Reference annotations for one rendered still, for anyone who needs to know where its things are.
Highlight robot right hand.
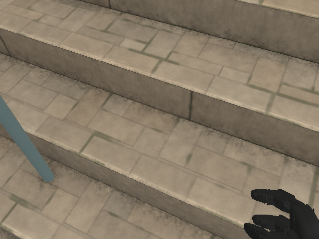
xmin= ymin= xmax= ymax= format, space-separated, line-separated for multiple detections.
xmin=244 ymin=188 xmax=319 ymax=239

